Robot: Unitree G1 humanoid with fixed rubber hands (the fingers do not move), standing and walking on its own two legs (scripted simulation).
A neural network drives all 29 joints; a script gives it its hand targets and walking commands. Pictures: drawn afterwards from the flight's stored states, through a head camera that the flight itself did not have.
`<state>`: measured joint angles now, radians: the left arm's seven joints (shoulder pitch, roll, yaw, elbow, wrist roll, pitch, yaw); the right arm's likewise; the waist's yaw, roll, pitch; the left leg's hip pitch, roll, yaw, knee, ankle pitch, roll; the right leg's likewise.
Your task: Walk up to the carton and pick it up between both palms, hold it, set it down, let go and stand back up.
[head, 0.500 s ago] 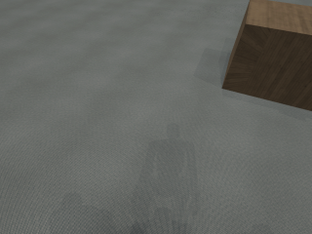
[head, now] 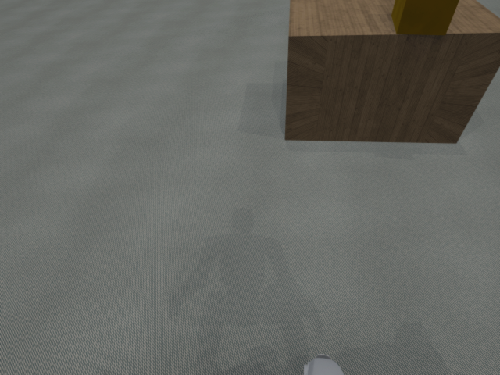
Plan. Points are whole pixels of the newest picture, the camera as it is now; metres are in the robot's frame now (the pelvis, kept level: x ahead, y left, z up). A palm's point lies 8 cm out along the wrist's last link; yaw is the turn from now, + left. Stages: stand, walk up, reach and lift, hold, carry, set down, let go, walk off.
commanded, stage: walk up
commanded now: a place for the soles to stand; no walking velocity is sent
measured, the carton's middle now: out of the picture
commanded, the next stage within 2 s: none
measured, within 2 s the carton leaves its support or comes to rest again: neither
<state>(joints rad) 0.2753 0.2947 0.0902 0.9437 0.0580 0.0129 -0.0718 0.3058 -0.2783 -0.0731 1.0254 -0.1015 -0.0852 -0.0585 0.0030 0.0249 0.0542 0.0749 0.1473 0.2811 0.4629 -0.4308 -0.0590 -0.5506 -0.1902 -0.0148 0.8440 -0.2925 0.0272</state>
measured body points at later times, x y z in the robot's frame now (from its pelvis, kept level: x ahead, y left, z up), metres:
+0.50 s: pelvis +0.26 -0.06 -0.02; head +0.24 -0.04 +0.43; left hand +0.26 +0.20 -0.16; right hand +0.32 -0.33 -0.12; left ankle +0.40 +0.04 -0.72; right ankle +0.14 -0.17 -0.72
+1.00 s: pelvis +0.50 -0.19 -0.02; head +0.51 -0.23 +0.42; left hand +0.74 -0.06 -0.13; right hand +0.33 -0.40 -0.17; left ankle +0.42 +0.04 -0.67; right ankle +0.55 -0.34 -0.72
